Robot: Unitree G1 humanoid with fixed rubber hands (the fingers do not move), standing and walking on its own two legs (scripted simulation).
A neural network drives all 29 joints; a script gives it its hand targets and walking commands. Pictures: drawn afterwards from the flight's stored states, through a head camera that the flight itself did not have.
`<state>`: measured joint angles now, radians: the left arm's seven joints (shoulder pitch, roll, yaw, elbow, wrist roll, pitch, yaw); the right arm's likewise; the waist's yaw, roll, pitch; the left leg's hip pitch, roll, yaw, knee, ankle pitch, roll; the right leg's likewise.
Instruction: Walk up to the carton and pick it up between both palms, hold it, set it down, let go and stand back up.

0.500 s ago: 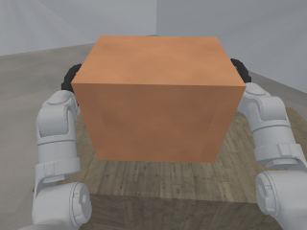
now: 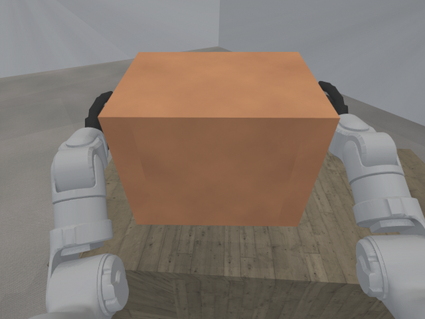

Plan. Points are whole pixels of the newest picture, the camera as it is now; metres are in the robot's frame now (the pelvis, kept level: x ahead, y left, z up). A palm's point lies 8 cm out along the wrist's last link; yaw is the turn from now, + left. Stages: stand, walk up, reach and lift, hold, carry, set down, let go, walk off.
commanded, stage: hold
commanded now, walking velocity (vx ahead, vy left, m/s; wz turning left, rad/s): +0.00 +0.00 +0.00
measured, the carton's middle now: (217, 138) +0.41 +0.00 +0.20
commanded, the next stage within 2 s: set down in 1.60 s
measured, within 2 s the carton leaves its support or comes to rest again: neither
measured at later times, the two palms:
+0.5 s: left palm (98, 134) +0.35 +0.21 +0.25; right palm (340, 125) +0.36 -0.20 +0.26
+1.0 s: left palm (98, 134) +0.36 +0.21 +0.24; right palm (334, 121) +0.37 -0.20 +0.26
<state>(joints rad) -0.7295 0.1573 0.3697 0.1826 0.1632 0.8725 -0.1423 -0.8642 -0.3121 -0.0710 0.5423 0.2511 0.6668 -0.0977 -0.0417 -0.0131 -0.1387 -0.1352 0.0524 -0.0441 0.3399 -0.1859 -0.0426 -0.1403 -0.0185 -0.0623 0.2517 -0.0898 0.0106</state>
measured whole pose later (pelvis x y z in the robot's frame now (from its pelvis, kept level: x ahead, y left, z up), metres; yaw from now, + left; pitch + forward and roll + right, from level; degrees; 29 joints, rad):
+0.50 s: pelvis +0.00 +0.00 +0.00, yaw +0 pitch -3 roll -1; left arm -0.71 0.15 0.37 0.11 0.18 0.90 -0.15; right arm -0.83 -0.30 -0.08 0.47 0.25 0.68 -0.10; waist -0.06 -0.01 -0.12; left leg -0.11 0.05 -0.05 0.35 -0.19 -0.04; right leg -0.11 -0.02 -0.06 0.25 -0.09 0.01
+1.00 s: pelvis +0.00 +0.00 +0.00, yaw +1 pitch -1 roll -1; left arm -0.73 0.18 0.36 0.18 0.15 0.87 -0.14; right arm -0.86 -0.31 -0.07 0.53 0.25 0.67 -0.11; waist -0.06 -0.02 -0.14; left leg -0.14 0.05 -0.06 0.34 -0.18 -0.05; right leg -0.14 -0.02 -0.07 0.25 -0.09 0.01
